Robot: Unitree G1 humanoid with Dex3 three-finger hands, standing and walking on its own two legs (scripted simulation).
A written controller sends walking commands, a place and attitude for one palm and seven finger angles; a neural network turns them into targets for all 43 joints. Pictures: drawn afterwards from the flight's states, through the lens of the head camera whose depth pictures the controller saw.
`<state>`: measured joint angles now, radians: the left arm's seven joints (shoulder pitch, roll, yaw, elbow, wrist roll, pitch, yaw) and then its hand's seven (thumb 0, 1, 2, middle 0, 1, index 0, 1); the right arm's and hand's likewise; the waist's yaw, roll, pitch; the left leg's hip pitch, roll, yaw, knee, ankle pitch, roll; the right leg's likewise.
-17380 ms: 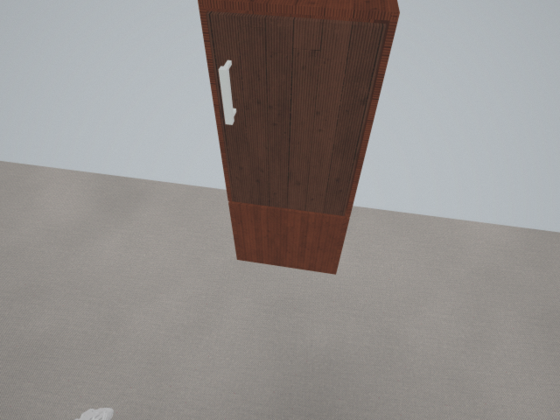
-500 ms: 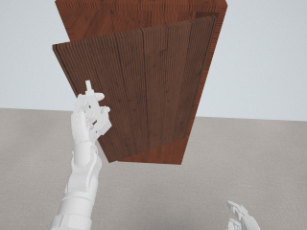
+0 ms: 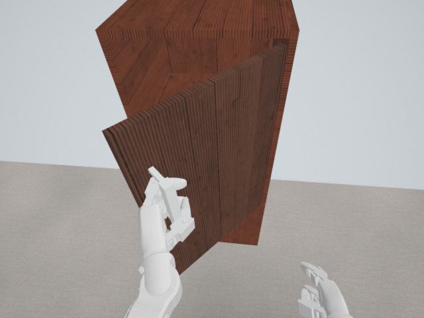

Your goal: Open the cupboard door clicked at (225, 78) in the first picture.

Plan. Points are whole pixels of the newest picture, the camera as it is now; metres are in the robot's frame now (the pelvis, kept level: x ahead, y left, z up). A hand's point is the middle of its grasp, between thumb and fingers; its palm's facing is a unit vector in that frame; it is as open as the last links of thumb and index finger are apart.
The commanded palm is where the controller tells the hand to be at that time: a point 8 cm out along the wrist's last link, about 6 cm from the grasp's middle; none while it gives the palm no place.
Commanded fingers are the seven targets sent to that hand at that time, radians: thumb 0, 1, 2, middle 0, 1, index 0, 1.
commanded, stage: open thumb and fingers to let go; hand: left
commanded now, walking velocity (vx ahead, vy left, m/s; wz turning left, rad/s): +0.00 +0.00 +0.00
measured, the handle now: (167, 200) +0.31 +0.10 +0.08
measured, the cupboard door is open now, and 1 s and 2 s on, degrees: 48 45 46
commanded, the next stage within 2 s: slide the hand sideways off the handle in 0.76 s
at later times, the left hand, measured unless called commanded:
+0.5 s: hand (179, 210) +0.28 +0.07 +0.09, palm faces +0.32 -0.95 +0.00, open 13.1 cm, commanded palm +0.24 +0.12 +0.08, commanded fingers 0.00 -0.50 0.30 -0.24 -0.85 -0.24 -0.85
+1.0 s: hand (171, 223) +0.26 +0.09 +0.08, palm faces -0.05 -0.99 -0.10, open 15.8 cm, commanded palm +0.24 +0.13 +0.08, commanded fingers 0.00 -0.50 0.30 -0.15 -0.30 -0.15 -0.30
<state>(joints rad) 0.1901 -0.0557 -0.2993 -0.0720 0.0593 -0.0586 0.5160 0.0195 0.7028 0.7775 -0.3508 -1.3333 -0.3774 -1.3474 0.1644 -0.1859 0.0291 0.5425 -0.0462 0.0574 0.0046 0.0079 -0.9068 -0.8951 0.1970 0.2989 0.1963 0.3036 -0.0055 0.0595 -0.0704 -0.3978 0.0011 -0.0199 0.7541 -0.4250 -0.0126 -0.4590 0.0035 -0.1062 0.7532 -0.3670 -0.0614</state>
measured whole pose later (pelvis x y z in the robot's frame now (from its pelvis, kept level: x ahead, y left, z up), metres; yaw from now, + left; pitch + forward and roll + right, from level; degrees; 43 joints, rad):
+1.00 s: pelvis -0.02 +0.03 +0.00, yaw +0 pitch +3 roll +0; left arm 0.06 0.04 -0.23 0.04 0.04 -0.15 0.14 -0.01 -0.50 0.30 -0.28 -0.47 -0.21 -0.47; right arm 0.21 -0.20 0.04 0.53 -0.02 0.04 -0.02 0.01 -0.91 -0.89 0.20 0.30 0.20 0.30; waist 0.03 0.03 -0.06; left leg -0.42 -0.03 0.00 0.77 -0.41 0.03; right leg -0.48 -0.03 -0.09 0.76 -0.34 -0.03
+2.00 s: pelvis -0.01 +0.01 -0.02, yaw +0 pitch +6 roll -1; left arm 0.53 0.18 0.02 -0.31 -0.19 -0.20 -0.19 -0.01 -0.50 0.30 -0.15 -0.30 -0.15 -0.30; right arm 0.27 -0.24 0.04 0.46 0.02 -0.18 -0.04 0.01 -0.91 -0.90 0.20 0.30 0.20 0.30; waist 0.02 0.05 -0.08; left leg -0.52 0.00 -0.02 0.89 -0.48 0.01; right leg -0.57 0.00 -0.10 0.86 -0.40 -0.04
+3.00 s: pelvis +0.01 +0.04 +0.03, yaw -1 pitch -3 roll -1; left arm 0.55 0.30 0.18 -0.42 -0.03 -0.04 0.11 0.00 -0.03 0.51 -0.17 -0.30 -0.17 -0.30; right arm 0.22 -0.22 0.06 0.60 0.00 -0.16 -0.08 0.01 -0.90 -0.90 0.20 0.30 0.20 0.30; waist 0.06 0.05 0.01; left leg -0.14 -0.03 0.00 0.52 -0.34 0.04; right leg -0.18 -0.01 -0.08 0.48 -0.25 0.00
